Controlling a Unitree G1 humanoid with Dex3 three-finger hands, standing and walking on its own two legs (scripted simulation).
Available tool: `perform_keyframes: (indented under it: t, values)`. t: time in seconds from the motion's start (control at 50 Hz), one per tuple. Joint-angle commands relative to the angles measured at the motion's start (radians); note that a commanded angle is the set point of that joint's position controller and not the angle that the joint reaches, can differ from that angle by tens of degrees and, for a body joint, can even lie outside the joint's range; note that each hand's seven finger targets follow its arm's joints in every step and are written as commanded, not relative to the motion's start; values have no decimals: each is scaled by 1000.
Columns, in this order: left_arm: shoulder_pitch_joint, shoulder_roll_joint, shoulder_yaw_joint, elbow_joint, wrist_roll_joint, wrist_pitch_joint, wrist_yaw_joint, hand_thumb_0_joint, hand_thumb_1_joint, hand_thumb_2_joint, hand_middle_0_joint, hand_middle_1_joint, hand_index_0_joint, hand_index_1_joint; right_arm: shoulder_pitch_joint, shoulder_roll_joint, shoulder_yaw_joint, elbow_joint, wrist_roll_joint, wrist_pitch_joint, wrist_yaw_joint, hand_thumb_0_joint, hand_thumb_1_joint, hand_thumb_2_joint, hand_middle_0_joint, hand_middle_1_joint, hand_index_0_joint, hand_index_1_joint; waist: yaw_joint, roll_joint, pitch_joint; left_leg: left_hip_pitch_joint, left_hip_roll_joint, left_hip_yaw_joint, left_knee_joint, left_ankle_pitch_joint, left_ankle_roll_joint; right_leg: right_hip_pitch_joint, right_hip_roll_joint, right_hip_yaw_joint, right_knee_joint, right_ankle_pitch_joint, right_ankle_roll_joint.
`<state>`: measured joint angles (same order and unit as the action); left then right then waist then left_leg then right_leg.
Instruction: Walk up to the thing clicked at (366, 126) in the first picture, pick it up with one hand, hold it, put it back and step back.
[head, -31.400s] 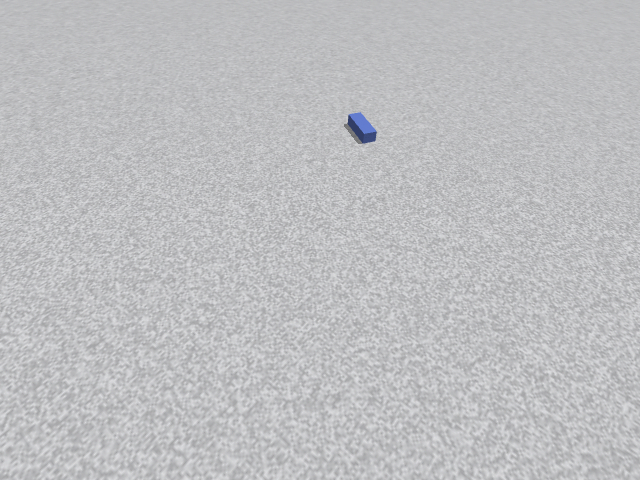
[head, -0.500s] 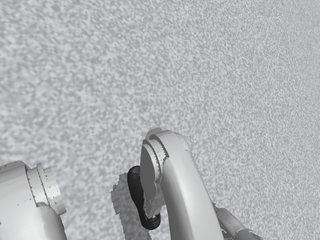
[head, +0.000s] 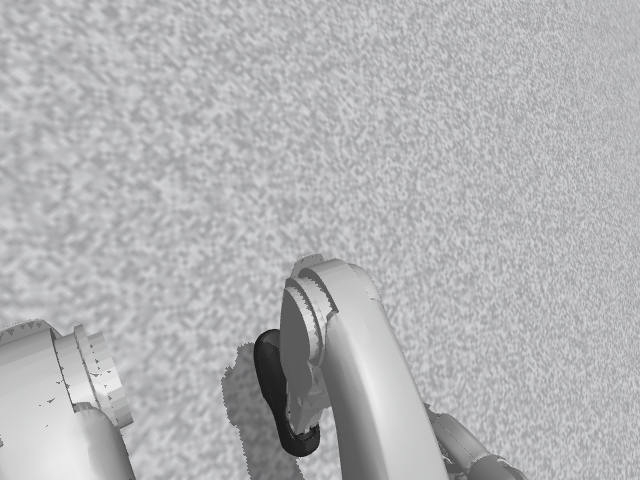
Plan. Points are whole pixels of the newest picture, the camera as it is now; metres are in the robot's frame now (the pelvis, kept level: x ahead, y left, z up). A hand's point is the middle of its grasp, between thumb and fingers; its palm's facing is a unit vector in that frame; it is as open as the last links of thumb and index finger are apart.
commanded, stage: open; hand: left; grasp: from above
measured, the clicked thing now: out of the picture +0.42 +0.41 -0.27
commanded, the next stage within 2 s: withdraw in 0.16 s
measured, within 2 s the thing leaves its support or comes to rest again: neither
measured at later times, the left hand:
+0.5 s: hand out of the picture +0.43 +0.41 -0.20, palm faces -0.35 -0.16 -0.92, open 14.0 cm
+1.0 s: hand out of the picture +0.39 +0.41 -0.08, palm faces -0.54 -0.22 -0.81, open 14.0 cm
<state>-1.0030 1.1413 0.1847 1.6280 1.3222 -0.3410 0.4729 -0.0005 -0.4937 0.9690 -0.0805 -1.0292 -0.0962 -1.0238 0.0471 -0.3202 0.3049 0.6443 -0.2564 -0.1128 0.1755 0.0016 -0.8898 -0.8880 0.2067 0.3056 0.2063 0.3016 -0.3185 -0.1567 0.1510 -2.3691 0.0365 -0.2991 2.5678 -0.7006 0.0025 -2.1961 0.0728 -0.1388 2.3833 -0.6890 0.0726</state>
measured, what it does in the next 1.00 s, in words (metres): rises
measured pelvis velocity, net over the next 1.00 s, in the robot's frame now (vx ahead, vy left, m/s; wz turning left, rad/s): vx -0.01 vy -0.01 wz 0.09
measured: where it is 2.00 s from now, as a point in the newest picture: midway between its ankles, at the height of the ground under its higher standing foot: (210, 453)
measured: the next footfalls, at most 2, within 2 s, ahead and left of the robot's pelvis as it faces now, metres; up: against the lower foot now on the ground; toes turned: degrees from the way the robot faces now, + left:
none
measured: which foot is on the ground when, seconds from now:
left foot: down 0.00-1.00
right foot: down 0.00-1.00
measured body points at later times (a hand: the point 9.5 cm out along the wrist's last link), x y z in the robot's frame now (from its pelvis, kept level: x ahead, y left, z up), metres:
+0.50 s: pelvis +0.00 +0.00 +0.00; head +0.25 +0.16 +0.34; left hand +0.44 +0.42 -0.15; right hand +0.10 -0.25 -0.06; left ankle +0.06 +0.13 -0.27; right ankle +0.12 -0.14 -0.26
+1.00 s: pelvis -0.01 -0.01 +0.05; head +0.22 +0.12 +0.42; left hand +0.41 +0.42 -0.04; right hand +0.11 -0.27 -0.04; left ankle +0.06 +0.13 -0.27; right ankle +0.12 -0.14 -0.27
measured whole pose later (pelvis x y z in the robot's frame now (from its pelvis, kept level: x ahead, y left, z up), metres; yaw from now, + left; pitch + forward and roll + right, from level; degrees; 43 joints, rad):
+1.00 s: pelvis -0.01 -0.01 +0.05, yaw +5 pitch +31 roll -12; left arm -0.89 0.96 0.14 1.17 1.10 -0.37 -0.05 0.00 -0.51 1.00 -0.09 -1.01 -0.09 -1.01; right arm 0.12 -0.32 0.14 0.63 -0.11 0.06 0.10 0.00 -0.90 -0.89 0.20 0.30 0.20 0.30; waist -0.19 -0.02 0.01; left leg -2.27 0.04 -0.19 2.35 -0.65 0.01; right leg -2.13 0.02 -0.07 2.23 -0.67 0.06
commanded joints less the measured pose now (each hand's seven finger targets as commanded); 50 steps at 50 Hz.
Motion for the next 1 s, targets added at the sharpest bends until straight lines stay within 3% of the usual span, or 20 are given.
perform_keyframes:
  t: [0.0,0.06,0.12,0.14,0.16,0.28,0.34,0.36,0.4,0.44,0.5,0.54,0.62,0.72,0.78,0.86,0.92,0.98]
  values:
    - [-233,272,0,-140,-4,-9,40,0,-509,973,-56,-1030,-66,-1018,161,-328,-108,12,1,3,-14,0,-882,-893,202,301,201,301,-33,591,-618,571,33,119,-288,212,-9,234,29,-143,-171,246,-86]
    - [-217,286,16,-120,-7,-8,49,0,-497,967,-57,-1040,-71,-1025,149,-332,-106,2,-2,4,-17,0,-882,-893,202,301,201,301,-30,570,-639,550,33,123,-279,209,-4,263,34,-142,-182,250,-84]
    - [-226,271,2,-115,-2,-3,47,0,-505,969,-56,-1038,-67,-1025,155,-329,-111,7,1,-1,-15,0,-884,-894,202,301,201,301,-35,583,-621,568,35,120,-280,226,-7,238,30,-142,-171,260,-84]
    - [-242,268,4,-131,-18,-6,49,0,-499,964,-55,-1035,-68,-1021,159,-327,-110,20,1,0,-15,0,-883,-893,202,301,201,301,-32,578,-626,567,34,113,-285,220,-9,226,30,-145,-169,253,-85]
    - [-226,263,-7,-110,-4,-1,44,0,-505,969,-55,-1032,-65,-1019,155,-333,-111,6,4,-3,-13,0,-882,-893,202,301,201,301,-41,587,-621,586,35,110,-287,229,-11,219,28,-145,-163,256,-86]
    - [-241,292,19,-132,-18,-4,48,0,-501,974,-62,-1048,-82,-1026,156,-334,-104,7,-2,1,-16,0,-899,-896,201,300,201,300,-29,583,-641,557,33,121,-284,231,-8,263,30,-144,-174,266,-83]
    - [-264,321,32,-200,-4,0,50,0,-503,977,-62,-1043,-81,-1023,161,-331,-109,2,0,3,-18,0,-898,-896,201,300,201,300,-12,631,-685,602,31,125,-288,250,-11,260,25,-137,-165,275,-87]
    - [-269,350,62,-232,-6,1,56,0,-504,978,-63,-1043,-80,-1024,150,-334,-115,-5,3,5,-19,0,-898,-897,201,300,201,300,7,665,-722,626,35,122,-293,262,-16,258,25,-139,-158,279,-90]
    - [-243,338,58,-272,-4,14,47,0,-513,981,-62,-1039,-77,-1022,166,-324,-123,6,4,4,-14,0,-900,-898,201,300,201,300,12,699,-736,652,31,131,-295,281,-17,246,21,-132,-156,286,-92]
    - [-240,350,90,-349,-12,29,32,0,-514,981,-63,-1032,-76,-1017,164,-324,-149,6,13,9,-12,0,-900,-898,201,300,201,300,44,745,-789,680,29,138,-309,298,-23,238,18,-128,-153,294,-95]
    - [-192,322,111,-461,-42,65,-15,0,-521,983,-63,-1027,-74,-1015,174,-309,-193,-3,31,19,-4,0,-901,-899,201,300,201,300,90,790,-865,716,24,157,-331,334,-24,244,10,-107,-170,311,-99]
    - [-179,268,100,-508,-78,94,-62,0,-521,984,-63,-1020,-72,-1009,193,-292,-217,-8,46,28,4,0,-901,-899,201,300,201,300,97,758,-857,690,18,165,-349,321,-17,229,3,-94,-190,302,-99]
    - [-182,114,-5,-522,-132,155,-201,0,-512,986,-66,-1012,-73,-1004,236,-279,-262,-6,92,71,1,0,-899,-899,200,300,200,300,75,627,-798,623,12,165,-415,212,2,213,-1,-73,-260,228,-98]
    - [-152,35,-85,-530,-191,185,-377,0,-512,992,-74,-1011,-77,-1007,283,-261,-285,-7,141,128,-29,0,-899,-900,200,300,200,300,62,433,-729,564,2,171,-459,167,28,293,-2,-45,-336,215,-96]
    - [-151,21,-89,-574,-243,156,-466,0,-514,999,-72,-1017,-75,-1015,280,-248,-278,-21,153,144,-52,0,-900,-901,200,300,200,300,62,361,-713,521,-7,175,-466,143,36,327,-9,-30,-364,187,-99]
    - [-127,79,-31,-597,-269,57,-524,0,-518,998,-76,-1010,-76,-1009,258,-233,-262,-32,150,163,-80,0,-902,-901,200,300,200,300,92,350,-718,535,-15,184,-448,165,32,342,-15,-10,-371,183,-107]
    - [-149,129,23,-616,-247,-50,-506,0,-523,998,-74,-1006,-75,-1005,229,-225,-245,-28,140,171,-97,0,-903,-901,200,300,200,300,110,394,-764,570,-16,192,-430,194,20,328,-14,-11,-347,197,-107]
    - [-226,169,48,-637,-189,-143,-426,0,-531,996,-77,-1003,-76,-1002,196,-219,-228,-19,124,178,-104,0,-903,-901,200,300,200,300,108,513,-841,670,-4,191,-424,244,9,297,-14,-23,-299,237,-98]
